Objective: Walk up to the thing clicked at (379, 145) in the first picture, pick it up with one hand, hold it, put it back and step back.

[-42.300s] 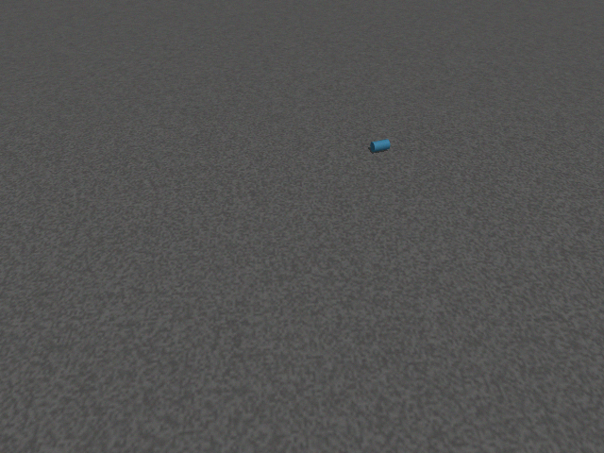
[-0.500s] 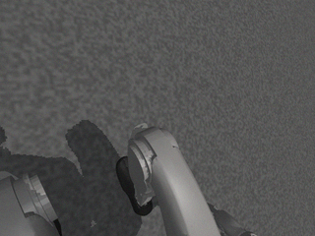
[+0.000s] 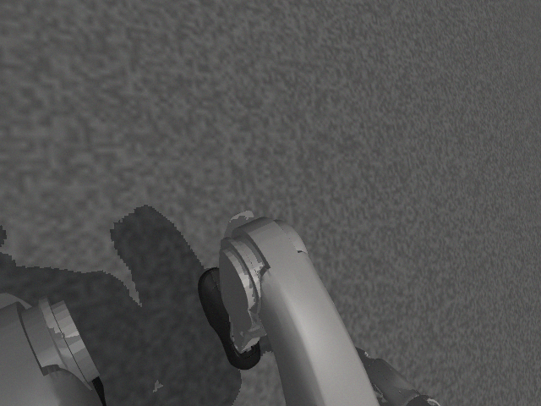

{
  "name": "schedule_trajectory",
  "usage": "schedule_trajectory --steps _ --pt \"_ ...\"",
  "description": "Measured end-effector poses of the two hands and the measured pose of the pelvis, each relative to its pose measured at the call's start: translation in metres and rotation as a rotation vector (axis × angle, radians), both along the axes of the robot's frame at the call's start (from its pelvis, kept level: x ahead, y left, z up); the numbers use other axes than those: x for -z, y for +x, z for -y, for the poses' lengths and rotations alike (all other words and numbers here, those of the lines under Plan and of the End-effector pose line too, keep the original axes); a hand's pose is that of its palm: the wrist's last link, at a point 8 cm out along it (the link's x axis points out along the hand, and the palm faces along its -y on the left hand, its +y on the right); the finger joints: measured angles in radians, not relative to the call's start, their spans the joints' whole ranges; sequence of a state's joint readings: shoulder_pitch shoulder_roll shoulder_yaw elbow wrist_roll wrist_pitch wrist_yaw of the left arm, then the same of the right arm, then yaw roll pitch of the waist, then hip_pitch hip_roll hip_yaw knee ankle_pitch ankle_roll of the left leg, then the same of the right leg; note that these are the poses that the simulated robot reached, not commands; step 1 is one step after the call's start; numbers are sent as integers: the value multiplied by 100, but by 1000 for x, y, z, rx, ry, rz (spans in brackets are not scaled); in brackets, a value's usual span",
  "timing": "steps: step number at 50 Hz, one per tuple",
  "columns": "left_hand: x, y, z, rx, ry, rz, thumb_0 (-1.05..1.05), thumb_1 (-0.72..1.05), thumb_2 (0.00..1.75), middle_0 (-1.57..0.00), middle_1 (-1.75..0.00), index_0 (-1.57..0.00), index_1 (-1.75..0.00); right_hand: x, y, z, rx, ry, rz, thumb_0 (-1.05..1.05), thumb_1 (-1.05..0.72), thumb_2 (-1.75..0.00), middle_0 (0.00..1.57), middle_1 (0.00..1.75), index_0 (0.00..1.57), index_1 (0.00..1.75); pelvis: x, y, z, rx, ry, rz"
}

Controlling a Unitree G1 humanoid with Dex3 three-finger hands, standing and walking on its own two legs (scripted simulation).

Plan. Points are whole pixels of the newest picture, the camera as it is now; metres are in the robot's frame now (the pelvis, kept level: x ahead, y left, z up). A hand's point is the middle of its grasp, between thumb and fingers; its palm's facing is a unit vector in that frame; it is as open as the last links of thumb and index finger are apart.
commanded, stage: close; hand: left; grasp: from above
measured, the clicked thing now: out of the picture +0.48 +0.36 -0.28
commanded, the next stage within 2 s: settle in 0.86 s
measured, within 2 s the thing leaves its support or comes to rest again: leaves its support in 1.26 s
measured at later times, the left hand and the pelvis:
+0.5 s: hand out of the picture +0.47 +0.35 -0.25, palm faces -0.45 -0.14 -0.88, open 8.5 cm; pelvis +0.00 +0.00 +0.00, yaw +0 degrees
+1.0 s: hand out of the picture +0.47 +0.35 -0.25, palm faces -0.44 -0.14 -0.89, open 8.2 cm; pelvis +0.00 +0.00 +0.00, yaw -1 degrees
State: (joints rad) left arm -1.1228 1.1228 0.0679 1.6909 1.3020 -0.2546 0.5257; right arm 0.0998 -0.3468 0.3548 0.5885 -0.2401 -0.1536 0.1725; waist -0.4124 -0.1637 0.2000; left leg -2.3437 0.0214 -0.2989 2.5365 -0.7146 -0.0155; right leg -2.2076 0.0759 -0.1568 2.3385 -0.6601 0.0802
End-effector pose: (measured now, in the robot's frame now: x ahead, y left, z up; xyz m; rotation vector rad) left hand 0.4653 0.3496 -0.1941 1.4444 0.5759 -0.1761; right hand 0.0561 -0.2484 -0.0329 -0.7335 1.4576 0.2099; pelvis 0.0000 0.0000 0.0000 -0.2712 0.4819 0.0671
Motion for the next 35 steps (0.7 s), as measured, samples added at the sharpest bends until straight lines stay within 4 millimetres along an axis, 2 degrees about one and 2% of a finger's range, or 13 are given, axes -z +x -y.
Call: schedule_trajectory --steps 17,35 --pt "0 6 0 -24 12 3 0 28 38 -63 -55 -69 -50 2 -4 -4 12 17 -8 0 -90 -89 20 30 20 30 0 1 -1 3 -3 -8" --pt "-2 7 -1 -14 7 4 -2 32 21 -73 -41 -80 -35 2 -7 -1 9 3 -23 0 -90 -89 20 30 20 30 0 0 0 6 -3 -3"
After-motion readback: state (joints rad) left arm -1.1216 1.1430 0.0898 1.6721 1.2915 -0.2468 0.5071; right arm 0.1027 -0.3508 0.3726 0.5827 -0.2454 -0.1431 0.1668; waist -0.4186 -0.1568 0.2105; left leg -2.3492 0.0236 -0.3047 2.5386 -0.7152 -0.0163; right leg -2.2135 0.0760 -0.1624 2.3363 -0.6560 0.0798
